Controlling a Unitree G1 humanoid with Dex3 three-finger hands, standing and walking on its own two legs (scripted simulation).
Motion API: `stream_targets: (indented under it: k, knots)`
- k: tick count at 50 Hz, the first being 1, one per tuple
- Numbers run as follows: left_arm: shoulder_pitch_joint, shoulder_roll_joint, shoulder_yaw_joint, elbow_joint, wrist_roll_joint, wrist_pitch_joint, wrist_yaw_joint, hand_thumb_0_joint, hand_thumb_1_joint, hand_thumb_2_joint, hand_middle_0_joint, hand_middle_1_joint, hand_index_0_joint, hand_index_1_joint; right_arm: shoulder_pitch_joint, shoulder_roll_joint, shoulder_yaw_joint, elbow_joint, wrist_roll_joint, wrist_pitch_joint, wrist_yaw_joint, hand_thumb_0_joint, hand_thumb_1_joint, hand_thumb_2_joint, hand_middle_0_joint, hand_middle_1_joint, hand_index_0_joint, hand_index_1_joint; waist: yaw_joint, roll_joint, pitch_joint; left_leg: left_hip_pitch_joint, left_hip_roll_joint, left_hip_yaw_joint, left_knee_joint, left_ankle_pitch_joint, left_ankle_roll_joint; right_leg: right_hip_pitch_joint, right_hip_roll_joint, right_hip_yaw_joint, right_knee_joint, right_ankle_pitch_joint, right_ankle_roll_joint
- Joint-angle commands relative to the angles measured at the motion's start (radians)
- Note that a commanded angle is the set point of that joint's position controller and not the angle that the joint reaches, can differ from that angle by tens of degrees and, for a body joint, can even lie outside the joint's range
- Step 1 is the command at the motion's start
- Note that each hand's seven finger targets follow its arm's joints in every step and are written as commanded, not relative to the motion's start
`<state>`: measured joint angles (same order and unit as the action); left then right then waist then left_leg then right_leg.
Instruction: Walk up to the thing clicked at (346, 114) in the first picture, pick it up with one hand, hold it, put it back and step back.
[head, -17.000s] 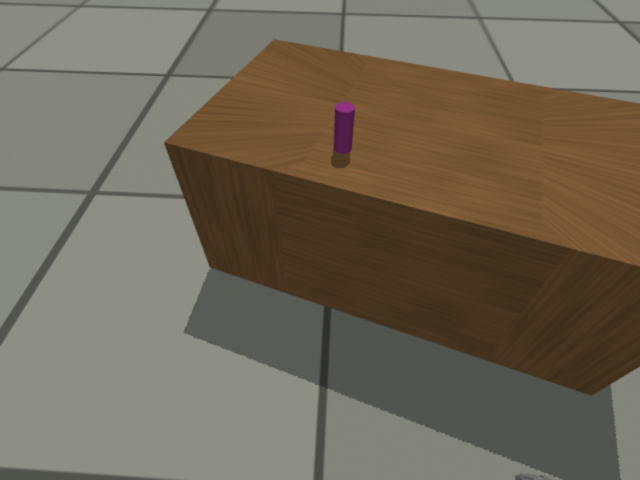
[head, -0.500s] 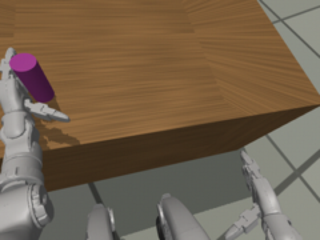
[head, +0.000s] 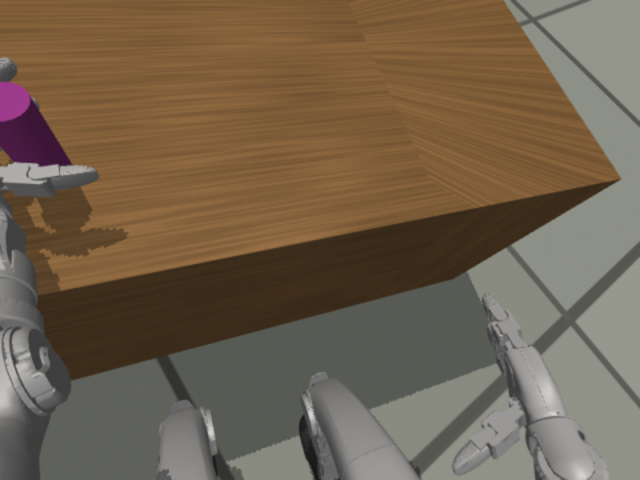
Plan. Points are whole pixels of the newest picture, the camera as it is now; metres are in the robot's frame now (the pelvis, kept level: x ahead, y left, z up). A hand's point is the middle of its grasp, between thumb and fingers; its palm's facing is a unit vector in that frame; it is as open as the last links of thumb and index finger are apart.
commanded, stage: close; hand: left
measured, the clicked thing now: (29, 142) +0.54 +0.22 +0.02
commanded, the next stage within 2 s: settle in 0.24 s
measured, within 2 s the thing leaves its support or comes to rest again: leaves its support in 0.56 s
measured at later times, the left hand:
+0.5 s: hand (40, 163) +0.51 +0.21 +0.02, palm faces +0.20 -0.98 -0.01, open 6.9 cm
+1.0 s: hand (15, 134) +0.51 +0.21 +0.06, palm faces +0.19 -0.98 -0.01, open 6.6 cm
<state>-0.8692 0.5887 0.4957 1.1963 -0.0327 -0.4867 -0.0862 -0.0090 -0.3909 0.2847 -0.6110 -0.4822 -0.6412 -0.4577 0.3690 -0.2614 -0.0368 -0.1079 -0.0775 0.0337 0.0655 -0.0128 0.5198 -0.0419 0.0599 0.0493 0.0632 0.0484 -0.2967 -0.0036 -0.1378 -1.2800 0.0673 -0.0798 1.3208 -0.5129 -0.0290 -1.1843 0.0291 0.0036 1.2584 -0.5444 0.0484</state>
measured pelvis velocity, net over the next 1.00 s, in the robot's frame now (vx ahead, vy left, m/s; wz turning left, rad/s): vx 0.01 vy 0.00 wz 0.01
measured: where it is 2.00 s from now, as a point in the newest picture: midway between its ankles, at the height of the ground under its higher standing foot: outside the picture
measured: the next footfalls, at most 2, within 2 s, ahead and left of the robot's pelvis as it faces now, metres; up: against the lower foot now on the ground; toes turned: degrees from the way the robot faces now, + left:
none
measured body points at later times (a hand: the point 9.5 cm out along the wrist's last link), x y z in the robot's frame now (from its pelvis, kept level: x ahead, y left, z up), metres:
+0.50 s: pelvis +0.00 +0.00 +0.00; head +0.15 +0.05 +0.42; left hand +0.50 +0.26 +0.02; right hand +0.17 -0.27 +0.03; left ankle +0.04 +0.13 -0.61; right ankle +0.02 -0.15 -0.61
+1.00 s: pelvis +0.01 +0.00 +0.02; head +0.14 +0.04 +0.45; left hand +0.50 +0.27 +0.07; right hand +0.18 -0.26 +0.03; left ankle +0.04 +0.13 -0.61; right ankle +0.02 -0.15 -0.61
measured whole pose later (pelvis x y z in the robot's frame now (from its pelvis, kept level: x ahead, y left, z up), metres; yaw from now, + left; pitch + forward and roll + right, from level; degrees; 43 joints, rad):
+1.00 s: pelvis +0.01 +0.00 +0.02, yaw +1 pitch +24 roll -4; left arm -0.76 0.48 0.43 1.05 -0.05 -0.40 -0.06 -0.01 0.03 1.07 -0.88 -1.10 -0.92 -1.09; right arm 0.37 -0.24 -0.04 -0.05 -0.06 0.06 0.05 -0.01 0.53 -0.05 0.06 0.05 0.06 0.05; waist -0.23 0.00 -0.14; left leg -1.14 0.06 -0.06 1.22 -0.50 -0.03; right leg -1.05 0.02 0.01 1.16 -0.53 0.05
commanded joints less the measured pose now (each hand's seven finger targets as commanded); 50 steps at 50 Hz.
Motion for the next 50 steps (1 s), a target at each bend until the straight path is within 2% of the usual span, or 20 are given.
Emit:
stream_targets:
  k: [1, 3, 6, 8, 11, 12, 13, 15, 17, 19, 20, 22, 23, 28, 30, 37, 39, 40, 41, 50]
  knots:
    - [-0.339, 0.169, -0.008, -0.165, 0.0, -0.066, -0.005, 0.0, -0.213, 0.488, -0.834, -0.72, -0.866, -0.692, 0.006, -0.163, -0.097, -0.198, 0.002, -0.059, -0.017, 0.0, 0.537, -0.04, 0.049, 0.049, 0.049, 0.049, 0.01, 0.225, -0.534, 0.461, -0.017, 0.007, -0.146, 0.276, 0.033, 0.143, 0.026, -0.05, -0.131, 0.27, -0.063]
    - [-0.355, 0.189, -0.003, -0.216, -0.002, -0.075, 0.004, 0.0, -0.145, 0.544, -0.903, -0.789, -0.938, -0.759, 0.022, -0.182, -0.116, -0.211, 0.002, -0.063, -0.021, 0.0, 0.539, -0.039, 0.049, 0.049, 0.049, 0.049, 0.013, 0.238, -0.57, 0.48, -0.017, 0.009, -0.147, 0.276, 0.032, 0.166, 0.025, -0.05, -0.132, 0.274, -0.064]
    - [-0.333, 0.156, -0.017, -0.186, -0.004, -0.075, 0.014, 0.0, -0.053, 0.639, -0.979, -0.881, -1.012, -0.852, 0.036, -0.184, -0.129, -0.179, 0.002, -0.065, -0.025, 0.0, 0.536, -0.04, 0.049, 0.049, 0.049, 0.049, 0.0, 0.231, -0.545, 0.458, -0.018, 0.015, -0.132, 0.272, 0.037, 0.145, 0.026, -0.044, -0.135, 0.28, -0.06]
    - [-0.366, 0.209, -0.003, -0.297, 0.001, -0.087, 0.026, 0.0, 0.027, 0.687, -1.027, -0.921, -1.058, -0.894, 0.058, -0.183, -0.124, -0.18, 0.002, -0.064, -0.026, 0.0, 0.537, -0.041, 0.049, 0.049, 0.049, 0.05, 0.017, 0.27, -0.617, 0.51, -0.019, 0.016, -0.127, 0.32, 0.034, 0.17, 0.024, -0.044, -0.126, 0.314, -0.061]
    - [-0.298, 0.117, -0.045, -0.254, -0.004, -0.077, 0.026, 0.0, 0.127, 0.786, -1.124, -1.022, -1.152, -0.997, 0.055, -0.168, -0.118, -0.196, 0.007, -0.063, -0.022, 0.0, 0.534, -0.042, 0.049, 0.049, 0.049, 0.049, 0.014, 0.261, -0.582, 0.516, -0.019, 0.016, -0.129, 0.336, 0.03, 0.157, 0.024, -0.048, -0.125, 0.319, -0.063]
    - [-0.295, 0.127, -0.039, -0.263, 0.002, -0.076, 0.034, 0.0, 0.152, 0.828, -1.154, -1.061, -1.181, -1.037, 0.067, -0.169, -0.125, -0.163, 0.004, -0.061, -0.022, 0.0, 0.529, -0.044, 0.049, 0.049, 0.049, 0.049, 0.013, 0.262, -0.559, 0.494, -0.02, 0.021, -0.123, 0.332, 0.034, 0.157, 0.023, -0.043, -0.13, 0.325, -0.06]
    - [-0.255, 0.124, -0.04, -0.209, 0.005, -0.069, 0.035, 0.0, 0.186, 0.835, -1.161, -1.062, -1.187, -1.039, 0.064, -0.164, -0.111, -0.166, 0.004, -0.058, -0.021, 0.0, 0.533, -0.043, 0.049, 0.049, 0.049, 0.049, 0.012, 0.251, -0.539, 0.477, -0.02, 0.022, -0.123, 0.339, 0.035, 0.159, 0.023, -0.045, -0.131, 0.331, -0.06]
    - [-0.281, 0.195, 0.001, -0.286, 0.012, -0.073, 0.047, 0.0, 0.195, 0.839, -1.183, -1.076, -1.21, -1.052, 0.049, -0.168, -0.117, -0.157, 0.006, -0.053, -0.019, 0.0, 0.53, -0.043, 0.049, 0.049, 0.049, 0.049, 0.036, 0.279, -0.549, 0.483, -0.02, 0.024, -0.127, 0.334, 0.032, 0.159, 0.02, -0.042, -0.127, 0.321, -0.063]
    - [-0.272, 0.165, -0.006, -0.293, 0.003, -0.07, 0.048, 0.0, 0.258, 0.875, -1.214, -1.112, -1.243, -1.086, 0.035, -0.166, -0.119, -0.184, 0.008, -0.05, -0.018, 0.0, 0.538, -0.04, 0.049, 0.049, 0.049, 0.049, 0.034, 0.276, -0.543, 0.494, -0.019, 0.019, -0.142, 0.319, 0.029, 0.163, 0.022, -0.047, -0.134, 0.301, -0.064]
    - [-0.26, 0.164, 0.005, -0.288, 0.0, -0.069, 0.055, 0.0, 0.372, 1.035, -1.172, -1.172, -1.179, -1.174, 0.047, -0.174, -0.134, -0.172, 0.008, -0.049, -0.018, 0.0, 0.529, -0.052, 0.05, 0.05, 0.05, 0.05, 0.035, 0.256, -0.526, 0.488, -0.018, 0.018, -0.145, 0.311, 0.029, 0.165, 0.023, -0.048, -0.134, 0.296, -0.063]
    - [-0.292, 0.184, 0.008, -0.345, 0.004, -0.076, 0.056, 0.0, 0.4, 1.073, -1.173, -1.177, -1.18, -1.179, 0.045, -0.173, -0.135, -0.175, 0.006, -0.048, -0.019, 0.0, 0.532, -0.052, 0.05, 0.05, 0.05, 0.05, 0.038, 0.285, -0.57, 0.521, -0.017, 0.02, -0.14, 0.349, 0.028, 0.171, 0.022, -0.046, -0.128, 0.32, -0.065]
    - [-0.315, 0.15, -0.031, -0.356, 0.007, -0.073, 0.047, 0.0, 0.44, 1.094, -1.186, -1.19, -1.194, -1.191, 0.043, -0.164, -0.129, -0.192, 0.006, -0.047, -0.02, 0.0, 0.529, -0.053, 0.05, 0.05, 0.05, 0.05, 0.024, 0.279, -0.603, 0.547, -0.016, 0.019, -0.137, 0.376, 0.03, 0.191, 0.023, -0.046, -0.133, 0.349, -0.063]
    - [-0.336, 0.162, -0.023, -0.381, -0.001, -0.072, 0.044, 0.0, 0.453, 1.106, -1.204, -1.204, -1.21, -1.206, 0.042, -0.165, -0.136, -0.184, 0.01, -0.048, -0.024, 0.0, 0.527, -0.053, 0.05, 0.05, 0.05, 0.05, 0.03, 0.281, -0.595, 0.548, -0.017, 0.02, -0.144, 0.361, 0.029, 0.193, 0.023, -0.045, -0.138, 0.342, -0.061]
    - [-0.325, 0.14, -0.051, -0.391, -0.015, -0.05, 0.036, 0.0, 0.452, 1.148, -1.224, -1.244, -1.228, -1.249, 0.042, -0.157, -0.119, -0.19, 0.015, -0.044, -0.033, 0.0, 0.525, -0.056, 0.05, 0.05, 0.05, 0.05, 0.043, 0.263, -0.632, 0.574, -0.023, 0.03, -0.157, 0.374, 0.034, 0.253, 0.017, -0.034, -0.162, 0.373, -0.056]
    - [-0.335, 0.173, -0.04, -0.412, -0.012, -0.039, 0.04, 0.0, 0.442, 1.153, -1.235, -1.255, -1.239, -1.261, 0.065, -0.163, -0.125, -0.164, 0.017, -0.035, -0.037, 0.0, 0.527, -0.055, 0.05, 0.05, 0.05, 0.05, 0.051, 0.278, -0.607, 0.603, -0.021, 0.028, -0.171, 0.386, 0.028, 0.24, 0.018, -0.037, -0.169, 0.367, -0.058]
    - [-0.306, 0.133, -0.038, -0.375, -0.021, -0.012, 0.046, 0.0, 0.42, 1.175, -1.243, -1.275, -1.249, -1.281, 0.03, -0.148, -0.116, -0.13, 0.02, -0.028, -0.034, 0.0, 0.535, -0.053, 0.05, 0.05, 0.05, 0.05, 0.063, 0.225, -0.51, 0.577, -0.02, 0.027, -0.209, 0.348, 0.032, 0.249, 0.018, -0.045, -0.197, 0.343, -0.057]
    - [-0.289, 0.111, -0.052, -0.329, -0.018, -0.002, 0.044, 0.0, 0.373, 1.168, -1.249, -1.282, -1.257, -1.287, 0.034, -0.144, -0.113, -0.127, 0.02, -0.026, -0.034, 0.0, 0.538, -0.052, 0.05, 0.05, 0.05, 0.05, 0.052, 0.2, -0.501, 0.565, -0.02, 0.032, -0.21, 0.359, 0.037, 0.266, 0.017, -0.041, -0.21, 0.368, -0.052]
    - [-0.313, 0.121, -0.048, -0.37, -0.018, -0.004, 0.043, 0.0, 0.363, 1.169, -1.252, -1.29, -1.262, -1.293, 0.036, -0.141, -0.11, -0.124, 0.02, -0.027, -0.033, 0.0, 0.54, -0.051, 0.05, 0.05, 0.05, 0.05, 0.06, 0.207, -0.509, 0.571, -0.021, 0.034, -0.213, 0.369, 0.036, 0.274, 0.017, -0.041, -0.209, 0.377, -0.053]
    - [-0.294, 0.087, -0.065, -0.324, -0.02, 0.002, 0.036, 0.0, 0.375, 1.176, -1.252, -1.292, -1.263, -1.294, 0.047, -0.135, -0.105, -0.102, 0.019, -0.026, -0.032, 0.0, 0.543, -0.05, 0.05, 0.05, 0.05, 0.05, 0.054, 0.21, -0.504, 0.585, -0.018, 0.029, -0.217, 0.381, 0.032, 0.264, 0.017, -0.047, -0.205, 0.373, -0.057]
    - [-0.35, 0.129, -0.053, -0.441, -0.042, -0.002, 0.029, 0.0, 0.371, 1.212, -1.284, -1.333, -1.295, -1.337, 0.029, -0.14, -0.1, -0.146, 0.03, -0.027, -0.041, 0.0, 0.541, -0.051, 0.05, 0.05, 0.049, 0.05, 0.081, 0.194, -0.598, 0.647, -0.022, 0.038, -0.231, 0.426, 0.036, 0.358, 0.013, -0.035, -0.226, 0.43, -0.049]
